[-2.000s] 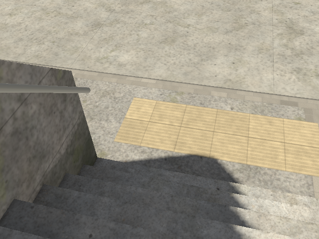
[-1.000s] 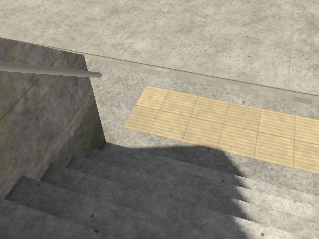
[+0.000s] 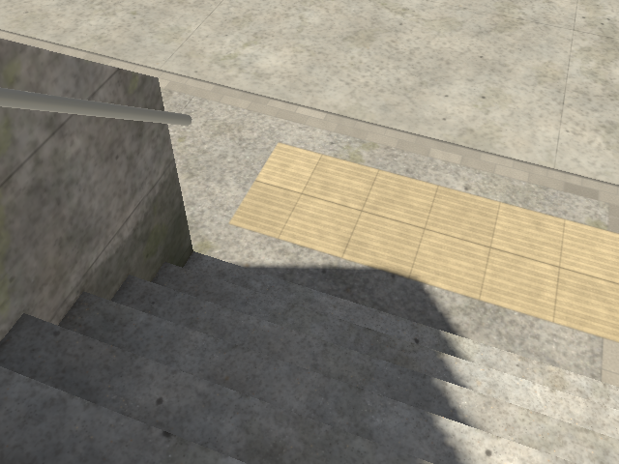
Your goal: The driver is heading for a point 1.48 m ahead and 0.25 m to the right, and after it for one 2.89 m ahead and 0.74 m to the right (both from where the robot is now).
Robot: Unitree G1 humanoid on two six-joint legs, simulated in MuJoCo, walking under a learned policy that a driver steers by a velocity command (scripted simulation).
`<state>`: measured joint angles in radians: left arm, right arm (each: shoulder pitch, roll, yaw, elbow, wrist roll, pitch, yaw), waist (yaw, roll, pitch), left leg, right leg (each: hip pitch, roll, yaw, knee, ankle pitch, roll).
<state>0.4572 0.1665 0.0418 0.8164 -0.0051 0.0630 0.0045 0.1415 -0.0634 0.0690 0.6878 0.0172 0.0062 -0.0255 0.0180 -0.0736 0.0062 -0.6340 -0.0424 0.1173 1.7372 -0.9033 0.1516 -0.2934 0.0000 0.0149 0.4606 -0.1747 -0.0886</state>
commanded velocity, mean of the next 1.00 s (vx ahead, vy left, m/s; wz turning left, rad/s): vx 0.49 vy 0.00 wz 0.00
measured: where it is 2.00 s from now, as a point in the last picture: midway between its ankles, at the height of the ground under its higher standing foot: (287, 415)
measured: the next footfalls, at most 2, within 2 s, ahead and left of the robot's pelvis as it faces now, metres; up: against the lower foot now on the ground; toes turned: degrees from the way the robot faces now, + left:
left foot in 0.44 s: +0.13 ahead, +0.25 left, +0.15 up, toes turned +7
left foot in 0.62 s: +0.25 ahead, +0.24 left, +0.00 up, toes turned -10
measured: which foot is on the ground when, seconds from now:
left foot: down 0.00-0.10, up 0.12-0.42, down 0.44-0.50, up 0.52-0.60, down 0.62-1.00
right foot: down 0.00-0.50, up 0.52-1.00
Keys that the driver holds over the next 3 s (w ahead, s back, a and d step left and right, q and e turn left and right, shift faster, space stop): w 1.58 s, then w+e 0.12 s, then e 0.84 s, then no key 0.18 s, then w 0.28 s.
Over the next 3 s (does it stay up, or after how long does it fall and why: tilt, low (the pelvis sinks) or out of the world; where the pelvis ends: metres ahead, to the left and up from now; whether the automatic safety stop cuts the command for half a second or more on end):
stays up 1.10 0.12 -0.84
